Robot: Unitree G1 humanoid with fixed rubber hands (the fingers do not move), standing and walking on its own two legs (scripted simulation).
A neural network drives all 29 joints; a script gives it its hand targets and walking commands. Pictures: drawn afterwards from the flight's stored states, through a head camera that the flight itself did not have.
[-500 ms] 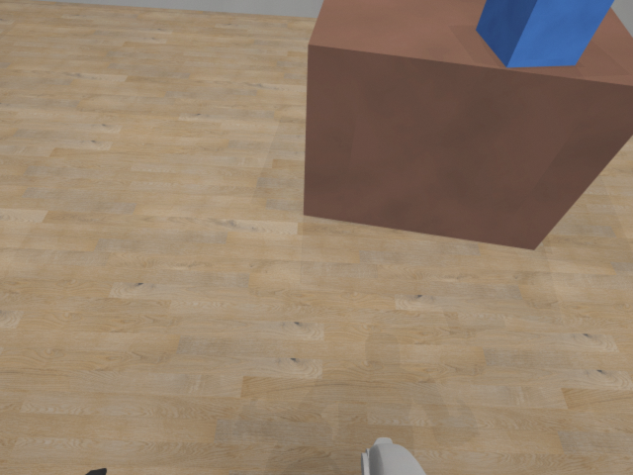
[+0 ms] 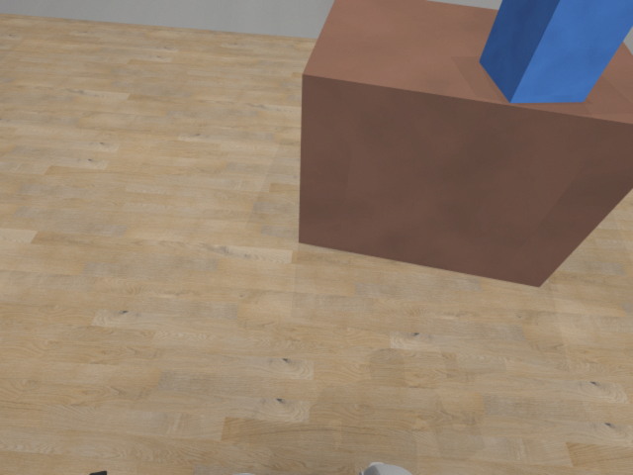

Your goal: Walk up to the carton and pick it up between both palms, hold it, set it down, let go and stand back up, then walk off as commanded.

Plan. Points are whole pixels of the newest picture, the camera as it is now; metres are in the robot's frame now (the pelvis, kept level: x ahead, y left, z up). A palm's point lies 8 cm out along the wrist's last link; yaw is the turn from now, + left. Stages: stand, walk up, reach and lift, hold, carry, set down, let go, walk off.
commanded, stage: walk up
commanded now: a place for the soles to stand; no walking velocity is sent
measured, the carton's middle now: (552, 32) +1.08 -0.52 +0.08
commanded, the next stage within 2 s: none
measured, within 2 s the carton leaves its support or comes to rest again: neither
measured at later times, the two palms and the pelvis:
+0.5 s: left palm (128, 463) +0.16 +0.25 -0.10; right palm out of the picture +0.18 -0.40 -0.07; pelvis +0.09 -0.07 +0.00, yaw +1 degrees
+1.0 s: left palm (194, 399) +0.24 +0.19 -0.10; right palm out of the picture +0.25 -0.47 -0.08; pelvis +0.17 -0.14 -0.01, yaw +0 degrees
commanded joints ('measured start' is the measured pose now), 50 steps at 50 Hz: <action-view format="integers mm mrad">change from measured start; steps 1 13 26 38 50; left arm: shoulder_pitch -7 155 -35 -12 47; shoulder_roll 215 359 169 192 279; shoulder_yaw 125 167 98 128 137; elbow -85 -42 -143 -97 -69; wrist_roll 33 18 2 24 32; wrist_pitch -25 -47 -12 -8 -25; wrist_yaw -3 27 9 -23 15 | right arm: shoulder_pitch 100 -121 227 47 -34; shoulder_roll -364 -275 -279 -407 -286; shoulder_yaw -154 -97 -138 -172 -116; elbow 3 -44 67 -11 4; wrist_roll -13 2 -17 -33 -2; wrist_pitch -23 29 -24 -12 20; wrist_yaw -28 -20 -33 -25 -10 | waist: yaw -32 115 -66 -13 61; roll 187 -131 116 288 -22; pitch -146 -45 -221 -182 28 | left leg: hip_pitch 362 -444 423 223 -231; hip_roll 328 -23 -8 305 10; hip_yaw -337 -64 -56 -133 -7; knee -318 554 -301 -233 260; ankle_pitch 166 -193 152 188 -174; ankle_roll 269 63 93 233 46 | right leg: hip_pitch -308 252 -61 -112 99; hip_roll -71 -254 -64 -71 -183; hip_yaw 97 714 144 -29 491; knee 101 -782 -186 -111 -698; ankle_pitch -78 -196 322 -54 -107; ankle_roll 28 -106 -102 22 -159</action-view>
